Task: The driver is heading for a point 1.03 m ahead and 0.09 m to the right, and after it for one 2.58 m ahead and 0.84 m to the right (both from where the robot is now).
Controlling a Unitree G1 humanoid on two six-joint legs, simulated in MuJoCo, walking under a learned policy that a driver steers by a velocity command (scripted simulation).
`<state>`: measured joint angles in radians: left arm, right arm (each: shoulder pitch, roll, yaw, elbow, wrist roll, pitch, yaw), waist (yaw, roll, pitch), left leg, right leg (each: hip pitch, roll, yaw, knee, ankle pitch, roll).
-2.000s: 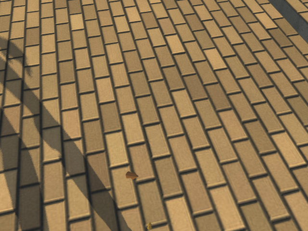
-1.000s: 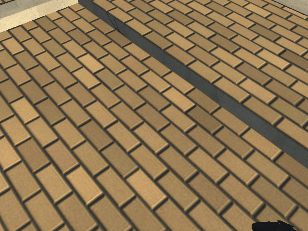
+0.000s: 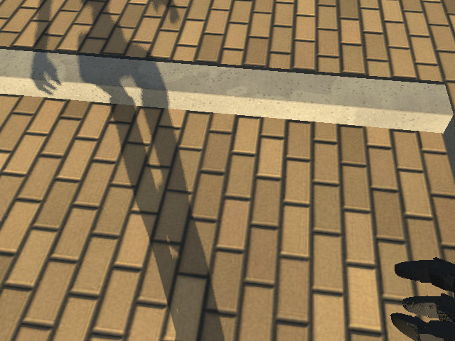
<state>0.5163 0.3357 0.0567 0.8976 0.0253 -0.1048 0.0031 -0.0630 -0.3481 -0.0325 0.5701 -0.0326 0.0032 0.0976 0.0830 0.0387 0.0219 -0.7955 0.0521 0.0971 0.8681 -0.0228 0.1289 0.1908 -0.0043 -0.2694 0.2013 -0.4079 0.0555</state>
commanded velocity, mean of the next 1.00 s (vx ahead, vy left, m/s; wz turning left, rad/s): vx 0.98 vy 0.00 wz -0.35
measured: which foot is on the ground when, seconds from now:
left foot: up 0.00-0.08, down 0.10-0.56, up 0.58-0.94, down 0.96-1.00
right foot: down 0.00-0.10, up 0.12-0.52, down 0.54-0.96, up 0.98-1.00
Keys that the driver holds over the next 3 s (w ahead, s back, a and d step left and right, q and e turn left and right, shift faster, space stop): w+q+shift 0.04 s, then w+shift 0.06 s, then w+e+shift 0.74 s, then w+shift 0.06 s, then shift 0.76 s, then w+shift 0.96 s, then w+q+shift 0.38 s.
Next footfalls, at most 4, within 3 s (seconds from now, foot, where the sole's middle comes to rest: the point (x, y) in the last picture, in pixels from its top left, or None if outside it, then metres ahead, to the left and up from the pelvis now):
0.10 left None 0.28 0.05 -0.76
0.54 right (272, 258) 0.72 -0.05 -0.76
0.96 left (255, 149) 1.18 0.03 -0.76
1.32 right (323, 142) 1.24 -0.24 -0.76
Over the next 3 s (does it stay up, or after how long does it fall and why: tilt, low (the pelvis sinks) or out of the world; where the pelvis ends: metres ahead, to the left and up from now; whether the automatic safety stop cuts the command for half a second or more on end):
stays up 1.94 -0.69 0.11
